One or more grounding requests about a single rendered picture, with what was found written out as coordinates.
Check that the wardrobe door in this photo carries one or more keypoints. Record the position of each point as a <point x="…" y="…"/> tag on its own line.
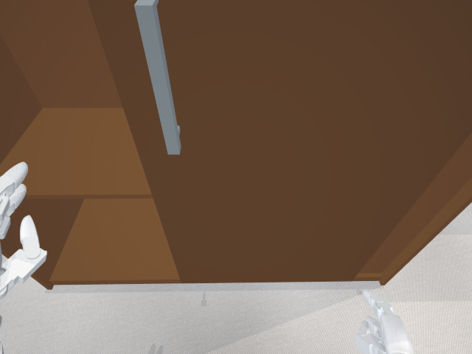
<point x="308" y="128"/>
<point x="450" y="180"/>

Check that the handle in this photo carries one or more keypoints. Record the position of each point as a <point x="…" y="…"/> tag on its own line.
<point x="149" y="26"/>

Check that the robot left hand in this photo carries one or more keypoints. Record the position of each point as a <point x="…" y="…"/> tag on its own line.
<point x="21" y="265"/>

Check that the robot right hand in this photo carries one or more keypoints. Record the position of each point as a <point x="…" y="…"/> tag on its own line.
<point x="389" y="333"/>

